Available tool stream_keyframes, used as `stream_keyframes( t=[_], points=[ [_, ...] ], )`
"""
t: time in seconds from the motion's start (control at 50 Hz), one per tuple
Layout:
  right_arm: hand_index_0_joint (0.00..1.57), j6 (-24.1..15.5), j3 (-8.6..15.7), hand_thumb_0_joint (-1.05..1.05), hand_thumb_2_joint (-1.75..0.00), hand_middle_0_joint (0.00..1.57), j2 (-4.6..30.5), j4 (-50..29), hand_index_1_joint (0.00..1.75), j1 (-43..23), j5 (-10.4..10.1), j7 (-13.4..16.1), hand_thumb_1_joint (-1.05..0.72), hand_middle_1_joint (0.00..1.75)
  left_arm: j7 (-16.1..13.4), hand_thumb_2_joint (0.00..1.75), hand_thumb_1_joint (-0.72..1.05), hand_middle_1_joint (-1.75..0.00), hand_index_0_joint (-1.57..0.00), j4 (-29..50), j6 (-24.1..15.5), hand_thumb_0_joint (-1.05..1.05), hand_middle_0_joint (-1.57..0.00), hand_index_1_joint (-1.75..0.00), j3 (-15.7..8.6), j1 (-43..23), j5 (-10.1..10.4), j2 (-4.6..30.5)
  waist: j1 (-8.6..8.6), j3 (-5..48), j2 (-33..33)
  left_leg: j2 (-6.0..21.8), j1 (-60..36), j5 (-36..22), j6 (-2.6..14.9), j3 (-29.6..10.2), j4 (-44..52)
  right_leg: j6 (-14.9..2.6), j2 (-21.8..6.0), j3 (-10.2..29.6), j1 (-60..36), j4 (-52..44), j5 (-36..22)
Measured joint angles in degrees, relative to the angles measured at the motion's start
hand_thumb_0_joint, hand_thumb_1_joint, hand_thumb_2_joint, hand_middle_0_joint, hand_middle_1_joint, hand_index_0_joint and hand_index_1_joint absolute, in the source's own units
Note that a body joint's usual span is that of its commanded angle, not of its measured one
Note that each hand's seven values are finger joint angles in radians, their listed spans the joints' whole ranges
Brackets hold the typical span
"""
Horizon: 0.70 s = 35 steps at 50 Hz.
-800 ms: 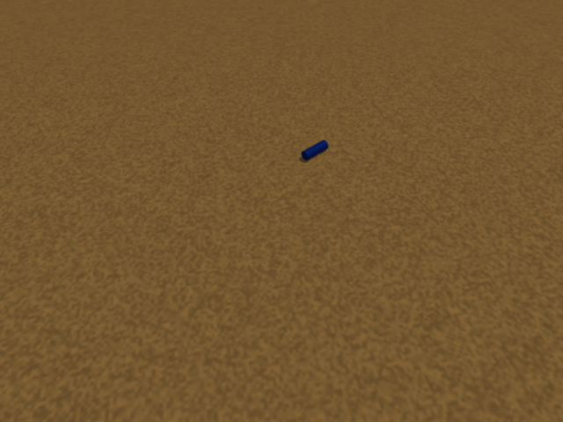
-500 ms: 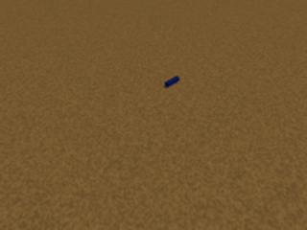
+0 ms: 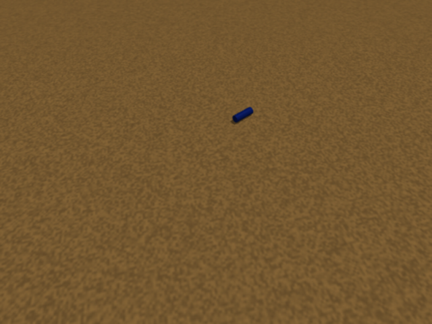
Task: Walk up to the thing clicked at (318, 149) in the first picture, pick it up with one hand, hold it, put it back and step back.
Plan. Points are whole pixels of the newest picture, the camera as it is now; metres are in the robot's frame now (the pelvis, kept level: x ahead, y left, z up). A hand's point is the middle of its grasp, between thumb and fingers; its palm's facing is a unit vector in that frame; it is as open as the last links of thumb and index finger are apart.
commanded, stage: stand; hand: left
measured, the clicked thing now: (242, 114) +1.54 -0.18 -0.76
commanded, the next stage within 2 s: walk up in 0.32 s
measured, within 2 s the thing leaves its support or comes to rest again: neither
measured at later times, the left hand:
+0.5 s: hand out of the picture +0.11 +0.27 -0.15, palm faces +0.08 -0.94 -0.34, open 7.4 cm
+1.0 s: hand out of the picture +0.15 +0.15 -0.20, palm faces +0.31 -0.90 -0.30, open 7.4 cm
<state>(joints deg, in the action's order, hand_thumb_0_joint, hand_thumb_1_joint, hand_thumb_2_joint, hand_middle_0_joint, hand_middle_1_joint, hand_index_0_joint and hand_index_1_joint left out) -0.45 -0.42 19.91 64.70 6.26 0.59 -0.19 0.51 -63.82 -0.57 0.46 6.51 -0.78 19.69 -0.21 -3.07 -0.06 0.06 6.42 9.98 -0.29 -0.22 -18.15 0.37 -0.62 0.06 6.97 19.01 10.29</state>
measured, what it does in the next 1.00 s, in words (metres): walks ahead, turning left: right foot, then left foot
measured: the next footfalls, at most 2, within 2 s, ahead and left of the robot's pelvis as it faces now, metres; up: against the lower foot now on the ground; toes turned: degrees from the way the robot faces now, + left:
right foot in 0.62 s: +0.14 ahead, -0.21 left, +0.00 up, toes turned +7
left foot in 0.96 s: +0.36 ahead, +0.02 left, +0.00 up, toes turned +23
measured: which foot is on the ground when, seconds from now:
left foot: down 0.00-0.64, up 0.66-0.94, down 0.96-1.00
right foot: down 0.00-0.38, up 0.40-0.60, down 0.62-1.00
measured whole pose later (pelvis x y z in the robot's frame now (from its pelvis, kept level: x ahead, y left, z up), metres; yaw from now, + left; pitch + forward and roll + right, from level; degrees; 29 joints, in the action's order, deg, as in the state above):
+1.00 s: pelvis +0.23 -0.12 -0.04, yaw +18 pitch -2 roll +1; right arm -5.6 3.4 24.0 48.9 12.8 0.8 0.1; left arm 5.5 -49.7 1.1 -5.3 18.3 -2.1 25.1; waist 4.9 -6.8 4.8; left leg -0.4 26.9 7.1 4.2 6.9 -37.2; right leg -3.3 -0.5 -9.8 2.2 42.2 32.4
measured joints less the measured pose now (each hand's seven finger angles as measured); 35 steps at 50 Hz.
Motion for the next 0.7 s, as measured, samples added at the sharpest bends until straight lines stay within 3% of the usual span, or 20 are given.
stream_keyframes(
  t=[0.32, 0.4, 0.48, 0.56, 0.62, 0.64, 0.66, 0.7],
  points=[
    [0.21, 0.0, -0.1, 0.0, -0.9, 0.21, 0.0, -0.1, 0.3, 0.0, 0.0, 0.0, -0.91, 0.3, -0.1, 0.9, 0.9, -0.3, -0.2, -0.2, -0.1, 0.0, -0.2, -0.3, 0.0, 0.2, 0.1, 0.0, 0.06, -0.1, -0.3, -0.1, -0.4, 0.2, -0.01, -0.2, 0.2, 0.02, -0.1, -0.2, -0.4, -0.1, 0.3],
    [0.21, -1.7, 2.4, 0.0, -0.9, 0.21, 0.5, -3.4, 0.3, 5.2, 0.6, -1.2, -0.91, 0.3, 3.9, 0.9, 0.9, -0.3, -0.21, 3.9, 1.3, 0.0, -0.2, -0.3, -4.4, 0.2, -2.7, 1.5, 0.41, 1.9, 0.6, -0.6, 4.0, 5.6, 1.13, -2.6, -6.4, -1.39, -0.3, -2.0, 4.2, 10.1, 14.6],
    [0.21, -2.8, 4.3, 0.0, -0.9, 0.21, 1.6, -5.2, 0.3, 9.0, 1.4, -0.8, -0.91, 0.3, 5.9, 0.9, 0.9, -0.3, -0.21, 8.0, 2.2, 0.0, -0.2, -0.3, -7.7, -0.7, -3.5, 5.0, 0.94, 1.9, 3.4, -1.6, 6.3, 5.6, 0.64, -4.3, -9.2, -1.55, -0.4, 2.2, 11.2, 23.7, 16.3],
    [0.21, -3.1, 5.3, 0.0, -0.9, 0.21, 3.4, -6.7, 0.3, 11.6, 1.8, -0.3, -0.9, 0.3, 6.9, 0.9, 0.9, -0.3, -0.2, 10.0, 2.4, 0.0, -0.2, -0.3, -9.0, -0.5, -3.6, 7.0, 0.6, 1.6, 3.9, -0.2, 5.3, 7.4, -0.04, -5.9, -9.0, -1.26, -1.7, 4.4, 14.3, 24.9, 18.8],
    [0.21, -2.9, 5.9, 0.0, -0.9, 0.21, 5.0, -7.5, 0.3, 12.8, 2.0, -0.1, -0.9, 0.3, 7.2, 0.9, 0.91, -0.3, -0.2, 11.0, 2.1, 0.01, -0.2, -0.3, -9.1, 0.2, -3.6, 7.5, 0.28, 1.7, 3.0, 1.9, 4.2, 9.9, -0.85, -7.3, -10.4, -0.95, -2.5, 4.1, 13.1, 18.9, 17.1],
    [0.21, -2.6, 6.0, 0.0, -0.9, 0.21, 5.8, -7.6, 0.3, 13.0, 2.0, 0.0, -0.9, 0.3, 7.1, 0.9, 0.91, -0.3, -0.2, 11.2, 1.7, 0.01, -0.2, -0.3, -9.2, 0.4, -3.5, 7.1, 0.23, 1.6, 1.8, 3.1, 4.2, 11.7, -0.52, -8.3, -12.4, -0.11, -1.9, 2.4, 11.7, 17.1, 11.7],
    [0.21, -2.2, 6.1, 0.0, -0.9, 0.21, 6.4, -7.5, 0.3, 13.4, 2.0, 0.3, -0.9, 0.3, 6.9, 0.9, 0.91, -0.3, -0.2, 11.7, 1.1, 0.01, -0.2, -0.3, -9.0, 0.7, -3.6, 6.5, 0.18, 1.7, 0.4, 4.1, 5.5, 14.0, 0.69, -9.4, -17.1, 0.34, -0.9, 0.6, 10.4, 16.1, 7.3],
    [0.21, -1.0, 5.8, 0.0, -0.9, 0.21, 6.4, -6.5, 0.3, 13.7, 1.6, 1.1, -0.91, 0.3, 6.5, 0.9, 0.91, -0.3, -0.2, 12.8, 0.0, 0.0, -0.2, -0.3, -8.4, 1.8, -3.8, 5.3, 0.59, 2.6, -0.1, 3.2, 10.8, 17.9, 1.56, -7.5, -30.8, 0.23, -0.7, -2.2, 8.1, 16.2, 8.9]
  ],
)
